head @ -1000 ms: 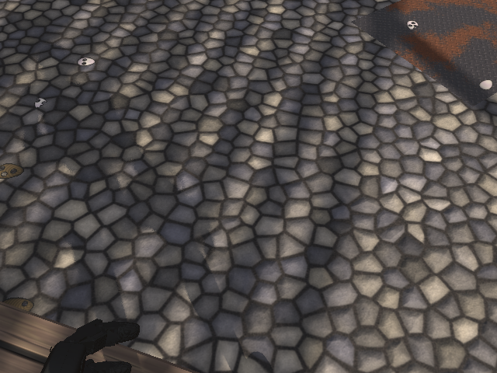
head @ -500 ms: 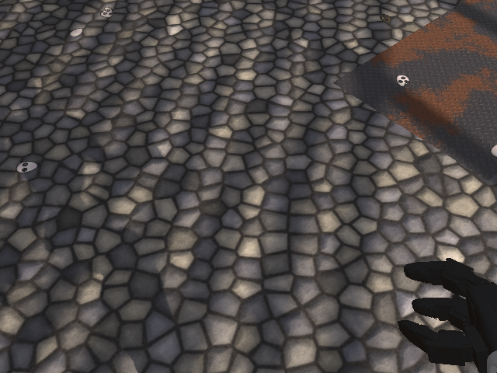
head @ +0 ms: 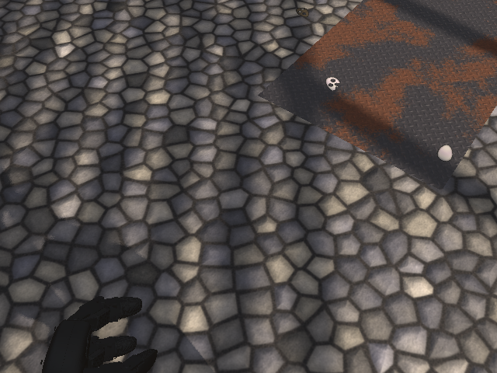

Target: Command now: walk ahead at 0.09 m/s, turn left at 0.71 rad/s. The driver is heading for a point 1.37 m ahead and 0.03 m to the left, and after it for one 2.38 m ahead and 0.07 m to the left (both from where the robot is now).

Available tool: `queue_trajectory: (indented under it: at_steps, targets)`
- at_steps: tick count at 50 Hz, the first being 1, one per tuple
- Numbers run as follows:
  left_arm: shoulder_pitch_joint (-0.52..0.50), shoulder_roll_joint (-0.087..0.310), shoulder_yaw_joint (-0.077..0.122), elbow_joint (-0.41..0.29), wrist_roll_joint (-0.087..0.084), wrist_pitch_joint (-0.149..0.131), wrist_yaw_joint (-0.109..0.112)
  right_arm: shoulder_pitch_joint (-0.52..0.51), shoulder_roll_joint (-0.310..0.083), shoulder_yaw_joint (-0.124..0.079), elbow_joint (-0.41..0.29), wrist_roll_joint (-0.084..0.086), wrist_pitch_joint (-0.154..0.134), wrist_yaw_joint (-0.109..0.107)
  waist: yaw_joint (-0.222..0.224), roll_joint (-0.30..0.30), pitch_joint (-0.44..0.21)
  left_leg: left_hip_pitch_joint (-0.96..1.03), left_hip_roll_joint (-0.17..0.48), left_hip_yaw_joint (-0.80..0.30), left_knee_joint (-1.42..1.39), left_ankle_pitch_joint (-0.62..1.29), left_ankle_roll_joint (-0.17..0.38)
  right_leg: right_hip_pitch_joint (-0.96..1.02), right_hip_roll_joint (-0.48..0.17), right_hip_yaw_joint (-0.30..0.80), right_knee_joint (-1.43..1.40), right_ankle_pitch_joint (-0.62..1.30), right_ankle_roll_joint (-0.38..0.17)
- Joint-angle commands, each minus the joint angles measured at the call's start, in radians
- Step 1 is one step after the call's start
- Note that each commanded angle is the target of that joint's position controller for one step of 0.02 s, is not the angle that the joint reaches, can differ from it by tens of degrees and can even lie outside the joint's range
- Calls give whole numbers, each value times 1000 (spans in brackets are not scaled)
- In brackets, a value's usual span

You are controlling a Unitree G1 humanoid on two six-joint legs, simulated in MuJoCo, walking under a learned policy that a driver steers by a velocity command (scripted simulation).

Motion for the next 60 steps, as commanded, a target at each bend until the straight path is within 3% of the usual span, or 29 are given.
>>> queue_trajectory:
  at_steps: [1, 4, 8, 11, 12, 13, 14, 15, 16, 18, 19, 22, 27, 34, 38, 40, 41, 42, 43, 44, 45, 46, 47, 48, 50, 52, 54, 57, 60]
  targets:
    - [60, 151, 61, -22, 3, 19, 5, 88, -117, -38, -72, -8, 59, -24, 52, -133, -170, -170, 110, 23, 132, 75, -59, 263, -327, 201, -163, 277, -236]
    - [-1, 162, 76, -15, 7, 5, 12, 63, -65, -35, -114, -23, 73, -27, 25, -151, -136, -57, 128, 60, 5, 185, -43, 121, -302, 54, -213, 222, -212]
    - [4, 183, 93, 12, -9, 1, 21, -24, -70, -40, -165, -21, 72, 5, 40, -157, -171, 51, 143, 86, -220, 332, 13, 157, -328, -38, -199, 150, -177]
    - [37, 189, 100, 44, -35, 6, 16, -21, -75, -51, -173, -28, 74, 25, 32, -128, -170, 177, 99, 127, -420, 376, 67, 161, -326, -74, -105, 50, -111]
    - [66, 166, 94, 65, -42, 10, 12, 10, -79, -57, -156, -41, 69, 23, 25, -73, -159, 256, 57, 126, -516, 424, 99, 121, -278, -96, -19, -34, -64]
    - [125, 118, 80, 87, -29, 18, 1, 19, -135, -68, -159, -55, 60, 13, 46, 131, -106, 336, 150, -34, -665, 660, 150, -11, -182, -183, 190, -192, 21]
    - [151, 91, 62, 59, 9, 25, -10, -30, -220, -69, -213, -66, 53, -1, 88, 406, -105, 377, 420, -335, -717, 935, 295, -215, -64, -183, 483, -577, 97]
    - [99, 147, 81, 59, -7, 32, 0, -24, -189, -55, -220, -98, 33, 9, 23, 296, -188, 262, 461, -333, -768, 813, 382, -169, -77, -31, 623, -571, 76]
    - [97, 163, 85, 79, -31, 40, 6, -58, -136, -36, -198, -102, 16, 17, 43, 208, -157, 215, 390, -238, -780, 665, 336, -139, -91, 7, 641, -504, 54]
    - [176, 151, 89, 151, -35, 59, 16, -155, -63, -14, -172, -78, 1, 12, 86, 151, -125, 205, 319, -92, -771, 567, 243, -115, -78, 58, 636, -378, 55]
    - [204, 166, 96, 168, -35, 65, 19, -185, -60, -9, -167, -77, -4, 2, 99, 154, -111, 177, 310, -40, -774, 610, 235, -80, -58, 71, 661, -326, 68]
    - [201, 219, 118, 150, -46, 66, 30, -201, -87, -18, -171, -76, 4, -32, 88, 119, -97, 283, 353, -12, -786, 658, 254, -165, -32, 56, 724, -285, 99]
    - [196, 159, 101, 100, -41, 84, 23, -205, -76, -26, -152, -68, 23, -59, 67, 100, -94, 414, 392, 46, -796, 655, 269, -224, -93, 15, 588, -278, 133]
    - [195, 130, 90, 21, -37, 94, -15, -261, -109, -54, -135, -58, 29, -31, 79, 105, -100, 395, 423, 184, -780, 814, 286, -97, -122, -85, 392, -282, 81]
    - [191, 139, 101, -14, -48, 113, -38, -288, -135, -69, -130, -31, 27, -4, 97, 125, -120, 412, 440, 242, -721, 853, 241, -1, -104, -136, 266, -288, 22]
    - [215, 145, 112, -20, -51, 122, -44, -303, -141, -74, -120, -12, 29, 7, 129, 126, -135, 404, 435, 282, -645, 834, 188, 90, -81, -163, 141, -229, -17]
    - [265, 159, 123, -9, -50, 121, -39, -286, -131, -75, -101, -4, 34, 12, 159, 96, -145, 354, 402, 323, -552, 802, 138, 198, -56, -159, 29, -123, -50]
    - [349, 242, 157, 10, -45, 113, -20, -244, -109, -73, -85, -14, 34, 20, 186, -47, -158, 206, 308, 368, -343, 648, 65, 380, -77, -35, -65, 204, -112]
    - [387, 394, 191, 8, -32, 104, -3, -307, -49, -54, -149, -66, 24, 19, 164, -352, -142, -204, 146, 374, -10, -50, -32, 601, -309, 360, -37, 742, -256]
    - [372, 394, 178, -19, 16, 66, -21, -369, -63, -53, -185, -70, 16, 8, 187, -246, -295, -286, 76, 104, 173, -153, -51, 572, -412, 551, -89, 582, -413]
    - [332, 361, 168, -17, 8, 36, -31, -411, -103, -64, -188, -46, 15, 2, 182, -129, -253, -339, 85, 35, 210, -80, -34, 558, -377, 466, -130, 436, -385]
    - [273, 321, 151, -14, -12, 23, -21, -399, -105, -64, -176, -28, 11, -6, 143, -98, -186, -371, 96, 28, 181, 34, -10, 521, -338, 369, -143, 364, -322]
    - [204, 253, 128, -26, -30, 25, -7, -353, -119, -67, -136, -36, 14, -16, 113, -56, -162, -357, 125, 20, 140, 121, -5, 480, -308, 292, -129, 347, -267]
    - [151, 201, 107, -33, -36, 30, 5, -304, -131, -71, -112, -44, 19, -18, 84, -64, -164, -291, 132, 21, 108, 180, -4, 425, -280, 231, -130, 370, -240]
    - [136, 147, 77, -25, -9, 22, 15, -234, -97, -61, -70, -41, 28, -9, 66, -76, -203, -147, 127, 32, 78, 271, -9, 370, -249, 139, -141, 426, -222]
    - [138, 99, 53, 11, 16, 9, 17, -199, -50, -42, -37, -27, 35, -2, 63, -77, -191, -43, 137, 23, -76, 321, -16, 329, -216, 51, -164, 354, -198]
    - [134, 126, 56, 38, 31, 6, 21, -231, -52, -34, -41, -24, 41, 0, 90, -111, -135, 16, 131, 17, -202, 331, -24, 287, -212, 14, -191, 242, -186]
    - [151, 222, 84, 61, 23, 22, 29, -269, -134, -52, -81, -13, 47, -3, 129, -134, -51, -71, 127, 40, -186, 259, -29, 308, -287, 72, -231, 87, -222]
    - [146, 195, 82, 70, 12, 33, 33, -244, -129, -59, -92, -9, 55, -4, 133, -103, -12, -185, 153, 27, -125, 191, -39, 375, -341, 99, -232, 51, -241]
